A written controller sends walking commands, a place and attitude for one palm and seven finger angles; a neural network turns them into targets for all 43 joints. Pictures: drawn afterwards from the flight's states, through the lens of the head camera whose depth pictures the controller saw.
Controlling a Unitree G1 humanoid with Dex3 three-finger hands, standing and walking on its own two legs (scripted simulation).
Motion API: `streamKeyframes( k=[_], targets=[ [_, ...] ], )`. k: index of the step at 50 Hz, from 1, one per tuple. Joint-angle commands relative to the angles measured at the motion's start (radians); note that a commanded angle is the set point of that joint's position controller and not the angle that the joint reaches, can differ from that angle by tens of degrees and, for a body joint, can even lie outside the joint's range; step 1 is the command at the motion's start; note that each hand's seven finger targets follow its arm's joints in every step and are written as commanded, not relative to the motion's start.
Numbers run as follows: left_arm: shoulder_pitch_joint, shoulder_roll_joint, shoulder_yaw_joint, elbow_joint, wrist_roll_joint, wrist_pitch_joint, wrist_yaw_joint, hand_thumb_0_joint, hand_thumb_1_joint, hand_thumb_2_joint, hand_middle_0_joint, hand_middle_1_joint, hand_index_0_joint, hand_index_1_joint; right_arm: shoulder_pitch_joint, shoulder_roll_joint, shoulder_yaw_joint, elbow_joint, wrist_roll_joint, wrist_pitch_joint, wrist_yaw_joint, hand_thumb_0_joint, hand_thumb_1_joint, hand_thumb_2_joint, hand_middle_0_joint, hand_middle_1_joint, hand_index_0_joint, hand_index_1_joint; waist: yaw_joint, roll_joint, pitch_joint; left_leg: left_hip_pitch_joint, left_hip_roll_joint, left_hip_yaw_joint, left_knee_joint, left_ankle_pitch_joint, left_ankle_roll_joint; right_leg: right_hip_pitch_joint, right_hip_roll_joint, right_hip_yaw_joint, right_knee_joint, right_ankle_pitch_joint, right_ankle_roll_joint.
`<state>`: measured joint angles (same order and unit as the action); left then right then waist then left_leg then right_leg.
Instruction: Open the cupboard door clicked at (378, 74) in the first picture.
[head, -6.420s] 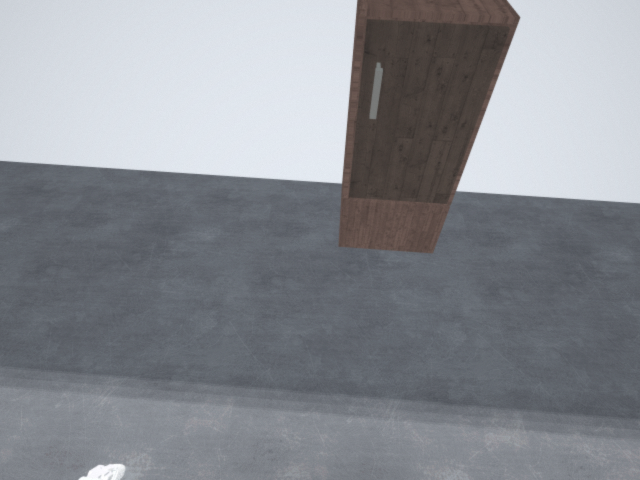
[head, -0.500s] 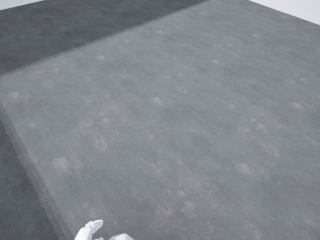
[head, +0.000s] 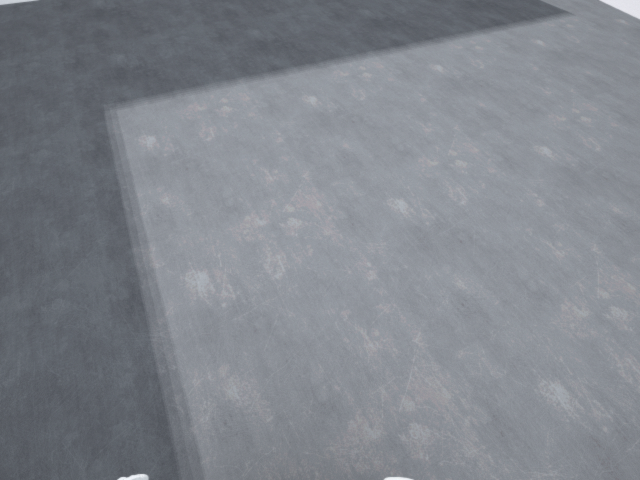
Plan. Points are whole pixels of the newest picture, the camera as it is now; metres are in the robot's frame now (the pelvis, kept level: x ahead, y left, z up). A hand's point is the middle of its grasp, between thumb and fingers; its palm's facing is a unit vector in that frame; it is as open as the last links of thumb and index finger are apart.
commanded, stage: turn to face it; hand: left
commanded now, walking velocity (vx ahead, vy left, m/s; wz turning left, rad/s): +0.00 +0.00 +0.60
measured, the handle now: out of the picture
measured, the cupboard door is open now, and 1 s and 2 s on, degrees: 0 0 0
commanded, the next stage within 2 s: none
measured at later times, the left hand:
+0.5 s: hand out of the picture -0.04 +0.16 -0.16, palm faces +0.35 -0.90 -0.26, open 7.4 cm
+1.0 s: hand out of the picture -0.02 +0.20 -0.15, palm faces +0.57 -0.77 -0.30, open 7.4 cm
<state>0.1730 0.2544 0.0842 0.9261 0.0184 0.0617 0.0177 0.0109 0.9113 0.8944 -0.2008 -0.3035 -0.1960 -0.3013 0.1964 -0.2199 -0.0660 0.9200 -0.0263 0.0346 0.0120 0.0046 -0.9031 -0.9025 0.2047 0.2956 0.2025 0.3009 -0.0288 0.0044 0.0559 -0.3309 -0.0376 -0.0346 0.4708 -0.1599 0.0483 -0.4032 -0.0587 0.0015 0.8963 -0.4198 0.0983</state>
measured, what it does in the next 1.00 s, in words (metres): steps on the spot, turning left: right foot, then left foot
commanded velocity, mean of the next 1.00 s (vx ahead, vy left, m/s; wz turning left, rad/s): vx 0.00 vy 0.00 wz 0.60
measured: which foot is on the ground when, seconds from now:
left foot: down 0.00-0.12, up 0.14-0.54, down 0.56-0.98, up 1.00-1.00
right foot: up 0.00-0.10, down 0.12-0.56, up 0.58-0.96, down 0.98-1.00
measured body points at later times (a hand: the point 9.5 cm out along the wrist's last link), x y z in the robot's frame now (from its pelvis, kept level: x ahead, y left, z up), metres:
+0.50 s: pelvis -0.02 -0.04 +0.00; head +0.03 -0.03 +0.44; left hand -0.06 +0.21 -0.14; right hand +0.15 -0.26 -0.15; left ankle -0.08 +0.09 -0.70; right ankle -0.01 -0.15 -0.74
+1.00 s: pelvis -0.01 -0.04 -0.01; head +0.03 -0.04 +0.44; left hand -0.05 +0.24 -0.13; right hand +0.20 -0.21 -0.16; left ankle -0.08 +0.08 -0.74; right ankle +0.07 -0.13 -0.74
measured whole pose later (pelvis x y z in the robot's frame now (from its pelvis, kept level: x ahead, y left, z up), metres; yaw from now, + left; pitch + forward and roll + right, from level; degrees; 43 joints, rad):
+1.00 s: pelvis -0.01 -0.04 -0.01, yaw +37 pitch +0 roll +1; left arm 0.13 0.23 0.05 0.83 0.02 0.02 0.01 0.01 0.91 0.89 -0.20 -0.30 -0.20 -0.30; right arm 0.20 -0.24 -0.07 0.91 -0.02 0.06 0.02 0.01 -0.90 -0.90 0.21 0.30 0.20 0.30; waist -0.03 0.03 0.07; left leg -0.31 -0.04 -0.12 0.63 -0.33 -0.02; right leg -0.29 -0.04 -0.04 0.58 -0.29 0.07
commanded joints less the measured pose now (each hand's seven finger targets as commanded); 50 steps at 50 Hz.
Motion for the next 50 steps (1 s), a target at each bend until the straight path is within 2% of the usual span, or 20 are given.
streamKeyframes(
  k=[1, 4, 5, 6, 10, 12, 20, 24, 26, 27, 28, 29, 31, 33, 35, 42, 47, 48, 49, 50],
  targets=[
    [0.019, 0.053, 0.003, -0.096, -0.011, -0.036, 0.007, 0.000, 0.900, 0.900, -0.200, -0.300, -0.200, -0.300, 0.002, -0.217, -0.065, -0.076, 0.000, -0.007, -0.010, 0.000, -0.900, -0.900, 0.200, 0.300, 0.200, 0.300, 0.000, 0.176, -0.128, 0.093, 0.244, -0.346, -0.132, 0.091, 0.117, 0.048, 0.031, -0.008, -0.155, -0.013, -0.026],
    [0.156, 0.091, 0.014, -0.076, -0.009, -0.048, 0.012, 0.000, 0.900, 0.900, -0.200, -0.300, -0.200, -0.300, -0.061, -0.190, -0.067, -0.108, 0.008, 0.004, -0.001, 0.000, -0.900, -0.900, 0.200, 0.300, 0.200, 0.300, 0.069, 0.106, -0.119, -0.128, 0.150, -0.303, -0.049, -0.076, 0.037, 0.330, 0.018, -0.014, -0.487, 0.149, -0.053],
    [0.179, 0.174, 0.031, -0.086, 0.010, -0.060, 0.020, 0.000, 0.900, 0.900, -0.200, -0.300, -0.200, -0.300, -0.038, -0.115, -0.059, -0.125, 0.016, 0.008, 0.004, 0.000, -0.900, -0.900, 0.200, 0.300, 0.200, 0.300, 0.080, -0.155, -0.112, -0.316, 0.021, -0.160, 0.203, -0.259, -0.049, 0.430, -0.222, 0.244, -0.685, -0.025, -0.132],
    [0.112, 0.235, 0.028, -0.119, 0.010, -0.055, 0.022, 0.000, 0.900, 0.900, -0.200, -0.300, -0.200, -0.300, -0.039, -0.098, -0.055, -0.148, 0.006, 0.005, 0.003, 0.000, -0.900, -0.900, 0.200, 0.300, 0.200, 0.300, 0.067, -0.315, -0.061, -0.379, -0.049, -0.025, 0.467, -0.387, -0.097, 0.291, -0.443, 0.437, -0.744, -0.072, -0.224],
    [-0.071, 0.109, -0.002, -0.150, 0.002, -0.070, 0.018, 0.000, 0.900, 0.900, -0.200, -0.300, -0.200, -0.300, -0.002, -0.122, -0.058, -0.077, -0.003, 0.026, 0.022, 0.000, -0.900, -0.900, 0.200, 0.300, 0.200, 0.300, -0.026, -0.137, 0.031, -0.278, 0.059, -0.009, 0.763, -0.192, -0.104, 0.112, -0.258, 0.090, -0.639, 0.212, -0.184],
    [-0.019, 0.099, -0.007, -0.138, 0.002, -0.077, 0.017, 0.000, 0.900, 0.900, -0.200, -0.300, -0.200, -0.300, 0.009, -0.110, -0.051, -0.068, 0.001, 0.026, 0.025, 0.000, -0.900, -0.900, 0.200, 0.300, 0.200, 0.300, -0.005, -0.160, -0.010, -0.281, 0.063, 0.021, 0.756, -0.165, -0.124, 0.200, -0.238, 0.011, -0.597, 0.343, -0.183],
    [0.128, 0.158, 0.009, -0.075, 0.012, -0.069, 0.015, 0.000, 0.900, 0.900, -0.200, -0.300, -0.200, -0.300, -0.139, -0.087, -0.024, -0.097, 0.010, 0.020, 0.024, 0.000, -0.900, -0.900, 0.200, 0.300, 0.200, 0.300, 0.078, -0.207, -0.059, -0.204, 0.078, 0.103, 0.430, -0.281, -0.134, 0.364, -0.302, -0.051, -0.520, 0.612, -0.220],
    [0.127, 0.182, 0.021, -0.061, 0.013, -0.059, 0.012, 0.000, 0.900, 0.900, -0.200, -0.300, -0.200, -0.300, -0.121, -0.088, -0.012, -0.099, 0.017, 0.005, 0.020, 0.000, -0.900, -0.900, 0.200, 0.300, 0.200, 0.300, 0.080, -0.241, -0.110, -0.073, 0.060, 0.157, 0.213, -0.271, -0.108, 0.385, -0.314, -0.097, -0.431, 0.710, -0.201],
    [0.108, 0.184, 0.026, -0.061, 0.003, -0.054, 0.009, 0.000, 0.900, 0.900, -0.200, -0.300, -0.200, -0.300, -0.058, -0.114, -0.017, -0.088, 0.012, -0.004, 0.017, 0.000, -0.900, -0.900, 0.200, 0.300, 0.200, 0.300, 0.041, -0.215, -0.133, 0.055, 0.057, 0.172, 0.024, -0.115, -0.090, 0.342, -0.294, -0.161, -0.329, 0.676, -0.148],
    [0.105, 0.168, 0.026, -0.071, -0.005, -0.051, 0.005, 0.000, 0.900, 0.900, -0.200, -0.300, -0.200, -0.300, 0.010, -0.168, -0.033, -0.075, 0.008, -0.014, 0.016, 0.000, -0.900, -0.900, 0.200, 0.300, 0.200, 0.300, -0.001, -0.103, -0.186, 0.248, 0.108, 0.104, -0.084, 0.078, -0.060, 0.212, -0.269, -0.191, -0.169, 0.580, -0.099],
    [0.091, 0.104, 0.016, -0.114, -0.011, -0.050, -0.005, 0.000, 0.900, 0.900, -0.200, -0.300, -0.200, -0.300, 0.081, -0.292, -0.064, -0.068, 0.002, -0.024, 0.010, 0.000, -0.900, -0.900, 0.200, 0.300, 0.200, 0.300, -0.041, 0.229, -0.221, 0.463, 0.376, -0.242, -0.078, 0.500, 0.066, -0.112, -0.129, -0.219, 0.066, 0.039, -0.015],
    [0.018, 0.087, -0.006, -0.156, 0.000, -0.043, 0.000, 0.000, 0.900, 0.900, -0.200, -0.300, -0.200, -0.300, 0.148, -0.333, -0.069, -0.043, 0.016, -0.014, 0.007, 0.000, -0.900, -0.900, 0.200, 0.300, 0.200, 0.300, -0.064, 0.251, -0.209, 0.459, 0.480, -0.282, -0.058, 0.725, 0.156, -0.206, -0.093, -0.133, 0.196, -0.255, -0.004],
    [-0.049, 0.086, 0.003, -0.139, -0.006, -0.036, 0.008, 0.000, 0.900, 0.900, -0.200, -0.300, -0.200, -0.300, 0.111, -0.273, -0.058, -0.037, 0.009, -0.020, -0.020, 0.000, -0.900, -0.900, 0.200, 0.300, 0.200, 0.300, -0.062, 0.251, -0.152, 0.355, 0.402, -0.248, -0.050, 0.693, 0.160, -0.236, -0.091, -0.029, 0.295, -0.166, 0.000],
    [-0.020, 0.094, 0.009, -0.112, -0.007, -0.034, -0.003, 0.000, 0.900, 0.900, -0.200, -0.300, -0.200, -0.300, -0.007, -0.220, -0.038, -0.073, 0.006, -0.023, -0.021, 0.000, -0.900, -0.900, 0.200, 0.300, 0.200, 0.300, -0.002, 0.168, -0.085, 0.239, 0.304, -0.156, -0.073, 0.567, 0.109, -0.175, -0.080, -0.021, 0.285, -0.044, 0.001],
    [0.010, 0.093, 0.008, -0.098, -0.006, -0.031, -0.008, 0.000, 0.900, 0.900, -0.200, -0.300, -0.200, -0.300, -0.037, -0.215, -0.035, -0.085, 0.007, -0.027, -0.018, 0.000, -0.900, -0.900, 0.200, 0.300, 0.200, 0.300, 0.015, 0.148, -0.093, 0.213, 0.271, -0.133, -0.095, 0.484, 0.097, -0.136, -0.067, -0.022, 0.238, -0.001, 0.007],
    [-0.049, 0.078, -0.001, -0.141, -0.008, -0.031, -0.004, 0.000, 0.900, 0.900, -0.200, -0.300, -0.200, -0.300, -0.015, -0.229, -0.051, -0.082, 0.001, -0.014, -0.011, 0.000, -0.900, -0.900, 0.200, 0.300, 0.200, 0.300, -0.006, 0.152, -0.071, 0.159, 0.255, -0.243, -0.111, 0.280, 0.117, -0.059, -0.014, -0.021, 0.002, -0.013, 0.004],
    [0.060, 0.084, 0.000, -0.132, -0.015, -0.056, 0.003, 0.000, 0.900, 0.900, -0.200, -0.300, -0.200, -0.300, -0.053, -0.219, -0.060, -0.101, 0.007, -0.007, -0.010, 0.000, -0.900, -0.900, 0.200, 0.300, 0.200, 0.300, 0.047, 0.143, -0.117, 0.057, 0.196, -0.281, 0.021, 0.320, 0.068, 0.210, 0.035, -0.050, -0.388, 0.160, -0.015],
    [0.114, 0.125, 0.009, -0.126, -0.009, -0.069, 0.007, 0.000, 0.900, 0.900, -0.200, -0.300, -0.200, -0.300, -0.046, -0.186, -0.055, -0.107, 0.015, -0.009, -0.006, 0.000, -0.900, -0.900, 0.200, 0.300, 0.200, 0.300, 0.073, 0.050, -0.142, -0.040, 0.138, -0.240, 0.120, 0.157, 0.012, 0.350, -0.043, 0.014, -0.534, 0.252, -0.028],
    [0.130, 0.239, 0.030, -0.128, 0.011, -0.083, 0.019, 0.000, 0.900, 0.900, -0.200, -0.300, -0.200, -0.300, -0.004, -0.101, -0.040, -0.127, 0.022, -0.009, 0.001, 0.000, -0.900, -0.900, 0.200, 0.300, 0.200, 0.300, 0.070, -0.282, -0.161, -0.259, -0.025, -0.059, 0.367, -0.281, -0.083, 0.497, -0.344, 0.326, -0.622, 0.384, -0.131],
    [0.132, 0.262, 0.022, -0.138, 0.004, -0.072, 0.017, 0.000, 0.900, 0.900, -0.200, -0.300, -0.200, -0.300, -0.016, -0.131, -0.050, -0.141, 0.009, -0.004, -0.002, 0.000, -0.900, -0.900, 0.200, 0.300, 0.200, 0.300, 0.072, -0.263, -0.149, -0.264, -0.012, -0.048, 0.572, -0.470, -0.091, 0.365, -0.467, 0.350, -0.603, 0.442, -0.224]
  ],
)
